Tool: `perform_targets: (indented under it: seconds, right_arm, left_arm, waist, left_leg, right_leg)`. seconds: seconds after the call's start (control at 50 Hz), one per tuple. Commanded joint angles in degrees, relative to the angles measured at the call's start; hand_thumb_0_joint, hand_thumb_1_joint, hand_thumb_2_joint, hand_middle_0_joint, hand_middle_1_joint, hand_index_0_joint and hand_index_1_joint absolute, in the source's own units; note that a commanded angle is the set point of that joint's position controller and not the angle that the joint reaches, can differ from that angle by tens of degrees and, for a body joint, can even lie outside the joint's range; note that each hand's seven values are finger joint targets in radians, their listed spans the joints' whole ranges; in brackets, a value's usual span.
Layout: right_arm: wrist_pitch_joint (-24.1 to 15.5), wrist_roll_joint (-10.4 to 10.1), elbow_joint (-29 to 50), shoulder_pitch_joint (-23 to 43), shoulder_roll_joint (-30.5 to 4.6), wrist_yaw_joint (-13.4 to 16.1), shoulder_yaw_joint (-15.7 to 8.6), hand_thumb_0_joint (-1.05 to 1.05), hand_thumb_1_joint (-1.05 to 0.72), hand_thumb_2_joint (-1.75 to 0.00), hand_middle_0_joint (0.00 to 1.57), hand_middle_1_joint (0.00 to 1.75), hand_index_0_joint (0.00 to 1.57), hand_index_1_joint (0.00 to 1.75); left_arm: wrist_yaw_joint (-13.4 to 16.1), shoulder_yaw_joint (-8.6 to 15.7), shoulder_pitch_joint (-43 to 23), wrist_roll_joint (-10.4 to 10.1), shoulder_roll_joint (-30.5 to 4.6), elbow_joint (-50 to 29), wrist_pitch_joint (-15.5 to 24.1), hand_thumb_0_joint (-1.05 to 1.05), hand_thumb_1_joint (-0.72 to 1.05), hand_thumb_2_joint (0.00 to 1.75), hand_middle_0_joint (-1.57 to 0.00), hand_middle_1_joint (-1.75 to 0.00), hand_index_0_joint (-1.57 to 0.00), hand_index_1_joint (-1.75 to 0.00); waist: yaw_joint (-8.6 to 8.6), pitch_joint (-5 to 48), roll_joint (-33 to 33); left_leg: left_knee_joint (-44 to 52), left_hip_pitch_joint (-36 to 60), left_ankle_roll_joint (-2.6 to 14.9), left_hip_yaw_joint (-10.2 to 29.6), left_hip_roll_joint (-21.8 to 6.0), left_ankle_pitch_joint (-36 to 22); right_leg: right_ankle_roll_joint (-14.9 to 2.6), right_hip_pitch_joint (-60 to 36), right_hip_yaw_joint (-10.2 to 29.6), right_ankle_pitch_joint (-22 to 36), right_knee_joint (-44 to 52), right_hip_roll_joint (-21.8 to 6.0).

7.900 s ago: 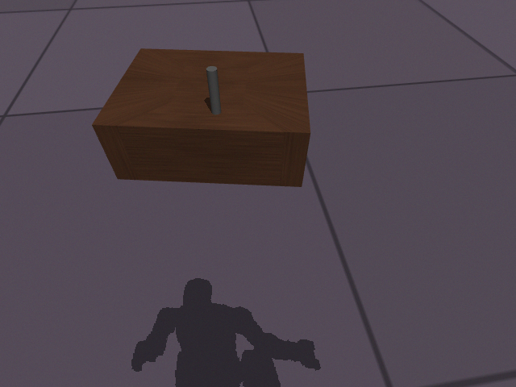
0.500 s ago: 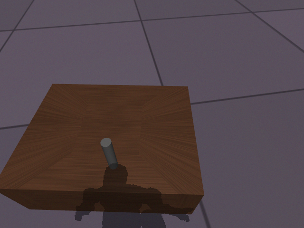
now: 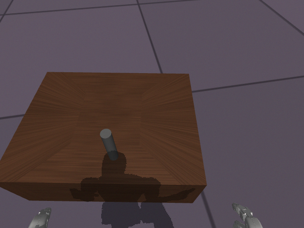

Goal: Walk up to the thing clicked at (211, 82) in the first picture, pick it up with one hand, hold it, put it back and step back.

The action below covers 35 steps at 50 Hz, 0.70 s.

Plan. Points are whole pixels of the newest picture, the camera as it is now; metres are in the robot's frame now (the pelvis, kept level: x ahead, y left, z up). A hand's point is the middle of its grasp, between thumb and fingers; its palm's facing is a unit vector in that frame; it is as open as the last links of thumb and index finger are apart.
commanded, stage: go down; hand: left
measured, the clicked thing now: (110, 146) +0.49 +0.19 -0.29
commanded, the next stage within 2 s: none
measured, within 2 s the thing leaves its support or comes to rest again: neither
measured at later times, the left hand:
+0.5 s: hand out of the picture +0.15 +0.26 -0.13, palm faces +0.05 -0.94 -0.33, open 17.2 cm
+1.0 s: hand (46, 220) +0.18 +0.29 -0.11, palm faces +0.16 -0.93 -0.33, open 17.3 cm
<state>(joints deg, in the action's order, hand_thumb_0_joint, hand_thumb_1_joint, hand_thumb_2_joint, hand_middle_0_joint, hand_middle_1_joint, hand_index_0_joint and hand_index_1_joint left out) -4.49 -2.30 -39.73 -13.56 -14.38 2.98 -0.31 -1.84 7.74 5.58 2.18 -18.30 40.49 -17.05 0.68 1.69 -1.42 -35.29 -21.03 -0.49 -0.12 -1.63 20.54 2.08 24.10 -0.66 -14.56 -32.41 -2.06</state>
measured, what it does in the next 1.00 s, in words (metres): lowers itself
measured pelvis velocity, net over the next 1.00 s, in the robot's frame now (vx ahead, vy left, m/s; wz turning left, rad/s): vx -0.02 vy -0.01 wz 0.05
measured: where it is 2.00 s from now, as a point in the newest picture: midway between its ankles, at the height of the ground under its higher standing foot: outside the picture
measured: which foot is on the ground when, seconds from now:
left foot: down 0.00-1.00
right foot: down 0.00-1.00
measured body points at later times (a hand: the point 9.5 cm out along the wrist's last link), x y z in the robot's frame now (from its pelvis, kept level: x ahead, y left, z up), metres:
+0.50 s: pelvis +0.01 +0.01 -0.03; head +0.05 +0.01 +0.42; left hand +0.15 +0.31 -0.10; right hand +0.17 -0.24 -0.12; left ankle -0.03 +0.12 -0.73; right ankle +0.02 -0.15 -0.73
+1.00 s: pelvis -0.02 -0.01 -0.05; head +0.02 +0.01 +0.40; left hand +0.17 +0.34 -0.08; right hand +0.15 -0.25 -0.12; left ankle -0.03 +0.12 -0.73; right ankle +0.02 -0.15 -0.73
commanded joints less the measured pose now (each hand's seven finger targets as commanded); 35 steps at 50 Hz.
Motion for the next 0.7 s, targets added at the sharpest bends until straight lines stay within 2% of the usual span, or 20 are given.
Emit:
perform_targets:
  seconds: [0.0,0.04,0.06,0.1,0.12,0.14,0.16,0.18,0.22,0.26,0.3,0.32,0.38,0.42,0.48,0.5,0.52,0.56,0.6,0.68]
  right_arm:
    - [-4.30,0.27,8.18,1.90,-8.42,1.01,-3.34,0.00,-0.87,-0.89,0.20,0.30,0.20,0.30]
    - [-4.82,0.42,8.58,1.29,-8.36,1.57,-3.23,0.00,-0.86,-0.88,0.20,0.30,0.20,0.30]
    - [-4.96,0.49,8.52,1.48,-8.41,1.67,-3.15,0.00,-0.87,-0.89,0.20,0.30,0.20,0.30]
    - [-5.29,0.79,8.50,0.99,-8.58,2.06,-3.26,0.00,-0.87,-0.89,0.20,0.30,0.20,0.30]
    - [-5.28,0.83,8.27,0.84,-8.48,2.15,-3.20,0.00,-0.86,-0.88,0.20,0.30,0.20,0.30]
    - [-5.41,0.86,9.06,1.19,-8.52,2.25,-3.11,0.00,-0.86,-0.88,0.20,0.30,0.20,0.30]
    - [-5.42,0.98,8.79,0.84,-8.43,2.37,-3.07,0.00,-0.85,-0.88,0.20,0.30,0.20,0.30]
    - [-5.53,0.97,8.93,1.16,-8.20,2.46,-2.83,0.00,-0.85,-0.88,0.20,0.30,0.20,0.30]
    - [-6.05,1.13,9.78,1.43,-8.45,2.56,-3.05,0.00,-0.85,-0.88,0.20,0.30,0.20,0.30]
    - [-6.38,1.15,9.83,1.26,-8.32,2.78,-2.89,0.00,-0.85,-0.88,0.20,0.30,0.20,0.30]
    - [-6.88,1.25,11.39,2.09,-8.18,2.87,-2.85,0.00,-0.85,-0.88,0.20,0.30,0.20,0.30]
    - [-6.84,1.15,10.93,1.42,-7.89,2.85,-2.64,0.00,-0.85,-0.88,0.20,0.30,0.20,0.30]
    - [-7.24,1.22,12.75,1.82,-8.25,3.18,-2.99,0.00,-0.84,-0.88,0.20,0.30,0.20,0.30]
    - [-7.29,1.20,12.41,1.14,-7.88,3.25,-2.92,0.00,-0.85,-0.88,0.20,0.30,0.20,0.30]
    - [-7.80,1.20,14.68,1.90,-8.05,3.84,-3.12,0.00,-0.85,-0.88,0.20,0.30,0.20,0.30]
    - [-7.63,1.20,13.35,0.69,-7.57,3.99,-2.87,0.00,-0.85,-0.88,0.20,0.30,0.20,0.30]
    - [-7.99,1.17,15.18,1.60,-7.83,4.17,-3.10,0.00,-0.86,-0.89,0.20,0.30,0.20,0.30]
    - [-8.24,1.20,15.02,1.40,-7.63,4.71,-2.99,0.00,-0.86,-0.89,0.20,0.30,0.20,0.30]
    - [-8.47,1.23,15.01,1.61,-7.88,5.02,-3.04,0.00,-0.87,-0.89,0.20,0.30,0.20,0.30]
    - [-9.18,0.99,15.91,1.57,-7.43,5.87,-2.63,0.00,-0.85,-0.88,0.20,0.30,0.20,0.30]
  left_arm:
    - [0.00,4.22,-3.40,0.87,-12.51,-14.99,0.52,0.00,-0.49,0.05,-0.07,-0.05,-0.06,-0.06]
    - [0.08,4.75,-1.62,1.06,-13.09,-18.68,0.06,0.00,-0.50,0.05,-0.07,-0.06,-0.07,-0.06]
    - [-0.22,4.10,1.21,1.08,-11.81,-17.72,-0.41,0.00,-0.49,0.06,-0.07,-0.06,-0.06,-0.07]
    - [-0.35,4.56,0.93,1.21,-12.58,-21.29,-1.02,0.00,-0.52,0.05,-0.08,-0.07,-0.07,-0.07]
    - [-0.37,4.85,3.74,1.33,-12.41,-20.89,-1.79,0.00,-0.49,0.05,-0.07,-0.06,-0.07,-0.06]
    - [-0.53,3.69,3.56,1.12,-11.52,-23.21,-2.30,0.00,-0.48,0.06,-0.07,-0.07,-0.06,-0.07]
    - [-0.57,4.09,6.00,1.13,-11.53,-22.80,-3.00,0.00,-0.49,0.06,-0.07,-0.06,-0.06,-0.07]
    - [-0.64,3.35,5.49,0.87,-11.08,-24.50,-3.47,0.00,-0.48,0.04,-0.07,-0.06,-0.07,-0.06]
    - [-0.73,3.60,5.63,0.52,-11.00,-27.31,-4.37,0.00,-0.49,0.06,-0.07,-0.06,-0.06,-0.06]
    - [-1.07,2.93,8.74,0.28,-9.93,-25.66,-5.72,0.00,-0.51,0.04,-0.07,-0.05,-0.07,-0.05]
    - [-1.02,3.85,7.64,0.13,-11.16,-29.53,-6.33,0.00,-0.52,0.03,-0.07,-0.04,-0.07,-0.04]
    - [-1.20,3.26,10.29,0.05,-9.82,-26.59,-7.03,0.00,-0.53,0.05,-0.07,-0.05,-0.06,-0.05]
    - [-1.20,4.59,9.77,-0.16,-11.67,-32.97,-7.74,0.00,-0.52,0.07,-0.06,-0.06,-0.05,-0.06]
    - [-1.42,4.82,12.91,-0.22,-11.19,-31.94,-8.59,0.00,-0.55,0.07,-0.07,-0.06,-0.06,-0.06]
    - [-1.09,6.59,10.74,-0.28,-13.41,-38.36,-8.59,0.00,-0.53,0.08,-0.06,-0.06,-0.05,-0.07]
    - [-1.03,6.93,14.07,-0.41,-12.73,-35.39,-9.24,0.00,-0.53,0.08,-0.07,-0.06,-0.06,-0.06]
    - [-1.09,6.55,12.41,-0.52,-13.00,-39.88,-9.13,0.00,-0.53,0.09,-0.06,-0.07,-0.05,-0.08]
    - [-1.13,7.70,12.99,-0.58,-13.70,-39.29,-9.52,0.00,-0.53,0.09,-0.06,-0.06,-0.05,-0.07]
    - [-1.63,7.53,13.74,-0.87,-13.65,-39.42,-9.83,0.00,-0.52,0.09,-0.06,-0.06,-0.05,-0.07]
    - [-2.46,8.60,15.02,-1.77,-14.10,-42.35,-10.66,0.00,-0.53,0.09,-0.06,-0.06,-0.05,-0.06]
  waist:
    - [0.08,10.61,-1.38]
    - [0.48,12.39,-1.64]
    - [0.71,11.52,-2.42]
    - [1.11,13.64,-3.72]
    - [0.39,13.33,-4.35]
    - [0.71,12.55,-5.01]
    - [0.62,13.76,-4.29]
    - [0.81,12.76,-4.72]
    - [0.85,13.74,-4.18]
    - [1.33,12.47,-3.05]
    - [0.66,12.73,-3.46]
    - [1.19,11.31,-2.22]
    - [0.21,13.40,-3.13]
    - [0.28,13.69,-2.83]
    - [0.18,16.33,-3.95]
    - [0.32,15.18,-2.56]
    - [0.76,16.68,-2.54]
    - [0.55,15.73,-2.71]
    - [0.65,14.68,-2.87]
    - [0.31,13.58,-2.89]
  left_leg:
    - [2.59,0.48,-0.09,-0.15,1.50,-14.32]
    - [1.00,0.62,-0.17,0.00,1.53,-17.28]
    - [0.35,-0.09,-0.55,0.08,1.33,-18.62]
    - [-1.27,0.32,-0.86,0.53,0.96,-22.27]
    - [-1.53,-0.27,-1.01,0.86,0.90,-23.14]
    - [-1.99,-0.57,-1.11,0.72,0.99,-23.26]
    - [-2.68,-0.40,-1.05,0.99,0.79,-24.66]
    - [-3.04,-1.45,-1.04,1.03,0.89,-24.01]
    - [-4.11,-1.70,-1.07,1.44,0.57,-25.85]
    - [-5.52,-3.17,-0.87,1.63,0.40,-26.88]
    - [-6.41,-4.68,-0.78,1.91,0.50,-25.46]
    - [-6.69,-6.02,-0.70,1.84,0.63,-23.46]
    - [-7.81,-7.31,-0.80,2.06,0.84,-21.16]
    - [-8.90,-8.06,-0.80,2.27,0.77,-21.32]
    - [-10.67,-8.24,-0.71,2.17,1.00,-21.57]
    - [-11.47,-9.66,-0.50,1.94,1.24,-21.01]
    - [-11.87,-9.48,-0.33,2.01,1.24,-20.50]
    - [-12.45,-10.90,-0.23,2.02,1.36,-18.65]
    - [-12.22,-12.20,-0.25,2.53,1.12,-16.86]
    - [-12.33,-14.27,0.25,2.39,1.66,-9.01]
  right_leg:
    - [-2.65,-5.34,-2.71,7.30,-0.21,2.40]
    - [-2.63,-5.19,-2.54,10.02,-1.63,2.27]
    - [-2.87,-4.77,-2.65,10.55,-2.55,2.29]
    - [-2.94,-4.52,-2.72,12.61,-4.16,2.39]
    - [-3.01,-4.14,-3.00,12.51,-4.61,2.45]
    - [-2.97,-3.41,-2.95,12.34,-4.99,2.44]
    - [-2.99,-3.58,-3.20,12.95,-5.28,2.54]
    - [-2.91,-3.13,-3.22,12.61,-5.56,2.45]
    - [-2.91,-2.32,-3.53,13.16,-6.80,2.63]
    - [-2.71,-1.15,-3.83,13.15,-7.55,2.58]
    - [-2.69,-0.44,-3.90,12.44,-8.60,2.39]
    - [-2.61,0.92,-3.95,11.15,-8.99,2.53]
    - [-2.70,1.39,-4.00,10.12,-10.48,2.36]
    - [-2.64,2.13,-4.09,9.55,-11.58,2.44]
    - [-2.67,2.69,-3.67,10.69,-12.93,2.12]
    - [-2.51,2.46,-3.62,11.22,-13.04,2.01]
    - [-2.50,2.93,-3.44,11.19,-13.55,1.95]
    - [-2.49,3.91,-3.35,9.76,-13.87,1.78]
    - [-2.58,5.44,-3.68,7.40,-14.38,1.98]
    - [-2.39,7.00,-3.54,1.82,-13.53,1.92]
